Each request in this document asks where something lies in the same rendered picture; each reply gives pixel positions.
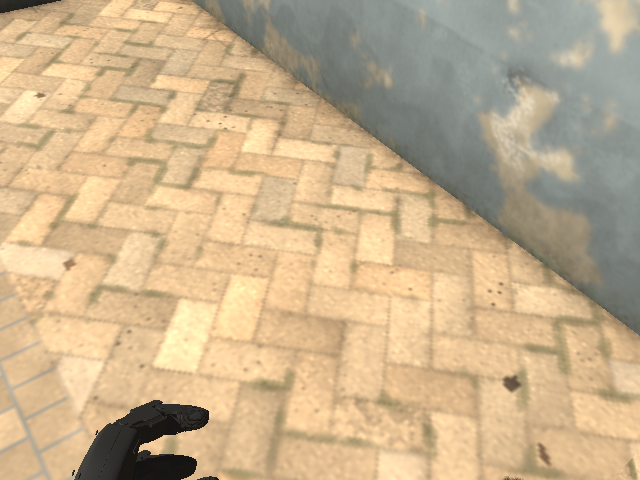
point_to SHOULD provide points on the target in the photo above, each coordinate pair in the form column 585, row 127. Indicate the left robot hand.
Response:
column 114, row 455

